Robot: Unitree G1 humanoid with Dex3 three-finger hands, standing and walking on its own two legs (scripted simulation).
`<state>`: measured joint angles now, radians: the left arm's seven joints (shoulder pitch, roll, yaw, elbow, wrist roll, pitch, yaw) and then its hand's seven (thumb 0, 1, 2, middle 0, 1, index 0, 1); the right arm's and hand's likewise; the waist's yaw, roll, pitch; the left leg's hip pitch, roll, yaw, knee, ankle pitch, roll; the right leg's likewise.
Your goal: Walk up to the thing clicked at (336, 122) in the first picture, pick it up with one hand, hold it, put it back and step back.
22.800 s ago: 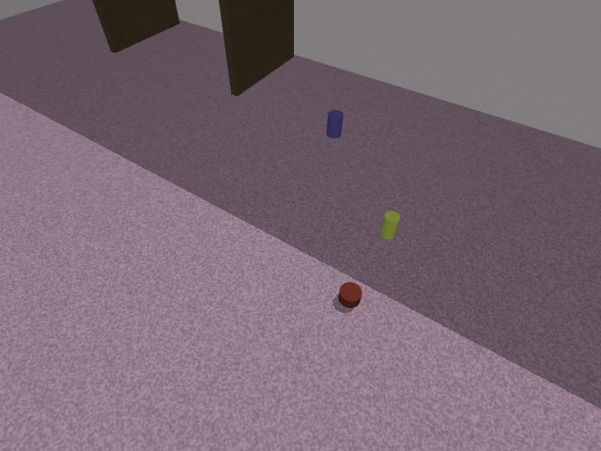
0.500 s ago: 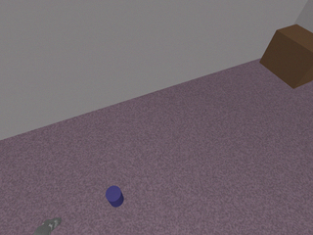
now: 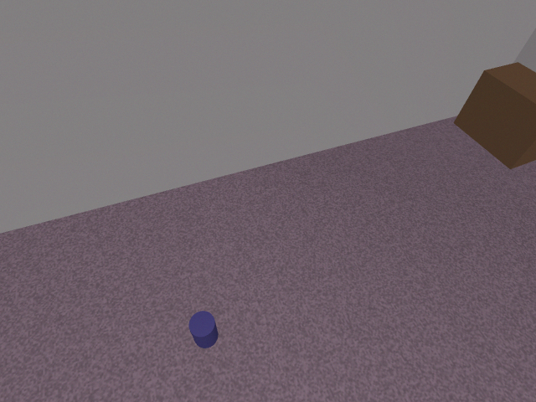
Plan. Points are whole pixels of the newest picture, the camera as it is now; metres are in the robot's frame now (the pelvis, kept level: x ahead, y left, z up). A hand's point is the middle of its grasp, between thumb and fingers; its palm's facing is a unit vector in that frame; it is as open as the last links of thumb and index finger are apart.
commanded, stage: walk up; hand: left
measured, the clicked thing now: (204, 330) +0.44 +0.21 -0.70
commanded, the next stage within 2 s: stand in 0.74 s
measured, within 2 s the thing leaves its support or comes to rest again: neither
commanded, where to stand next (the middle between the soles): +0.09 +0.01 m, yaw -1 degrees
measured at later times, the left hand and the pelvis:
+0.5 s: hand out of the picture +0.12 +0.26 -0.15, palm faces +0.01 -0.94 -0.33, open 7.4 cm; pelvis +0.02 +0.00 +0.01, yaw +0 degrees
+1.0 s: hand out of the picture +0.12 +0.25 -0.14, palm faces -0.02 -0.95 -0.32, open 7.4 cm; pelvis +0.04 +0.00 +0.01, yaw +0 degrees
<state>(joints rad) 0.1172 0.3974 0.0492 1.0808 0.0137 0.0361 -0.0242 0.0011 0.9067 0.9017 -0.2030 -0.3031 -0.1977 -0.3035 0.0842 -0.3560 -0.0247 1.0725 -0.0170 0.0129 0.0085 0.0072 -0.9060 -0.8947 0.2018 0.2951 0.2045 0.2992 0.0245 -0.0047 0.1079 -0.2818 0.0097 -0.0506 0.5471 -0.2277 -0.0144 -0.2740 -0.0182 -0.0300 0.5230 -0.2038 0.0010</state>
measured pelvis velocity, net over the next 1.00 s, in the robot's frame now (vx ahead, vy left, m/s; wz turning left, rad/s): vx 0.04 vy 0.00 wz -0.01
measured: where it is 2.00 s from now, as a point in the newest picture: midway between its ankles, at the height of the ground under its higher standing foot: outside the picture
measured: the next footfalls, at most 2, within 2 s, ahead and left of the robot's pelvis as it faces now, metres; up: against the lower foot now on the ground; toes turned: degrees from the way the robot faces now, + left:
none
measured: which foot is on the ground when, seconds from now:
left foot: down 0.00-1.00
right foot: down 0.00-1.00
